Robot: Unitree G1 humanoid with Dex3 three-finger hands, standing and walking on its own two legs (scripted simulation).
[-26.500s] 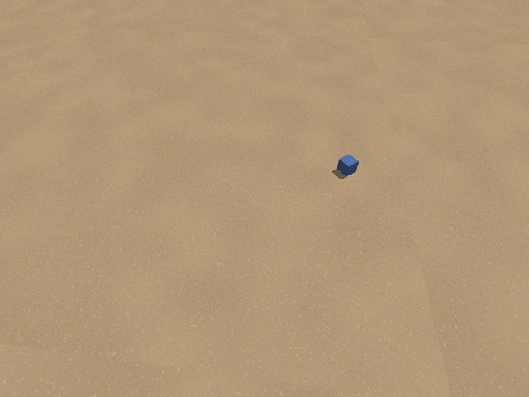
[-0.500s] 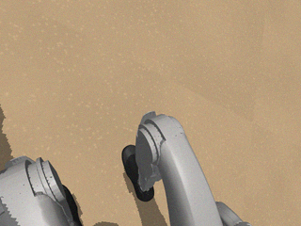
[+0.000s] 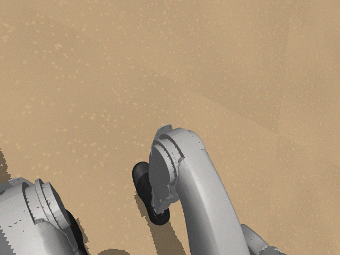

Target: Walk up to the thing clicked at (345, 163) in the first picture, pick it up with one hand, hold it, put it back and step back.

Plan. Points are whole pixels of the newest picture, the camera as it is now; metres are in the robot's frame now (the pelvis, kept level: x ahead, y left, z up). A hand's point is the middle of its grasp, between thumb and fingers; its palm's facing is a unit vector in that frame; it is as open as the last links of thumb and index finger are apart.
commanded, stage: open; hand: left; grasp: from above
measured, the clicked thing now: out of the picture +0.48 +0.30 -0.27
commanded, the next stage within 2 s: withdraw in 0.44 s
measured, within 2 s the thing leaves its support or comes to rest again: neither
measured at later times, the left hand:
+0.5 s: hand out of the picture +0.48 +0.30 -0.23, palm faces -0.46 -0.12 -0.88, open 14.1 cm
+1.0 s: hand out of the picture +0.49 +0.33 -0.10, palm faces -0.34 -0.08 -0.94, open 14.3 cm
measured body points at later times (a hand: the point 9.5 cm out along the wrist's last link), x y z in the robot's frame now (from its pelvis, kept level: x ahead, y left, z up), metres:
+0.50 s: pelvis +0.00 +0.00 +0.00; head +0.28 +0.12 +0.33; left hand +0.50 +0.30 -0.18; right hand +0.03 -0.25 -0.05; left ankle +0.06 +0.12 -0.27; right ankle +0.12 -0.12 -0.27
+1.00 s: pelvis +0.00 +0.00 +0.04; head +0.23 +0.08 +0.41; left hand +0.50 +0.33 -0.04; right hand +0.07 -0.26 -0.06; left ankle +0.06 +0.12 -0.27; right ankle +0.12 -0.12 -0.27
